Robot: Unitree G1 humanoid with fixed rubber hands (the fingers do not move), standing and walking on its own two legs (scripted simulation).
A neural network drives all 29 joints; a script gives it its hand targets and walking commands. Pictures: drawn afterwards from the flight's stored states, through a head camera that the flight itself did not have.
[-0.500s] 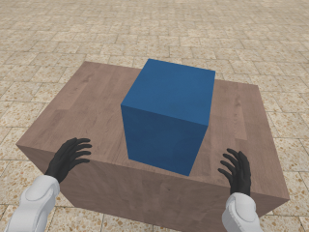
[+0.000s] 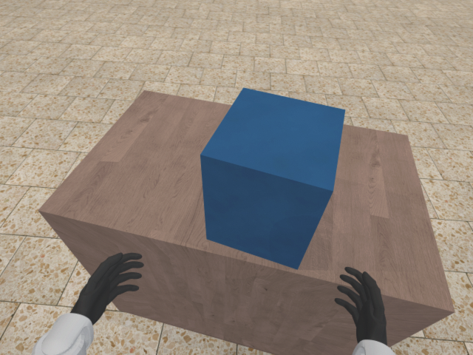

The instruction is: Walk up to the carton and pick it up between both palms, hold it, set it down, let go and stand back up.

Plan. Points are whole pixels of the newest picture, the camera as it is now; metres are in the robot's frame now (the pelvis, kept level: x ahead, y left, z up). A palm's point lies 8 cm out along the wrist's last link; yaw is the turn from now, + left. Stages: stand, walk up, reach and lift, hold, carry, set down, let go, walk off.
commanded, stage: set down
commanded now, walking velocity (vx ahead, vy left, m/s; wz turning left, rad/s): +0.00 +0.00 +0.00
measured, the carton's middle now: (270, 179) +0.44 -0.01 +0.05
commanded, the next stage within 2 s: let go in 1.38 s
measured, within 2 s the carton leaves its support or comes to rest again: neither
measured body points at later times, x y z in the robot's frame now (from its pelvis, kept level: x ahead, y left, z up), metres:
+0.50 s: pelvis +0.01 -0.01 +0.00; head +0.02 +0.00 +0.45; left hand +0.19 +0.24 -0.03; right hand +0.19 -0.19 -0.04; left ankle -0.03 +0.10 -0.74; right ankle +0.02 -0.13 -0.74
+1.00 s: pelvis -0.01 -0.04 +0.00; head -0.01 -0.04 +0.45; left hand +0.16 +0.21 -0.07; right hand +0.18 -0.23 -0.08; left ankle -0.03 +0.10 -0.74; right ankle +0.02 -0.13 -0.74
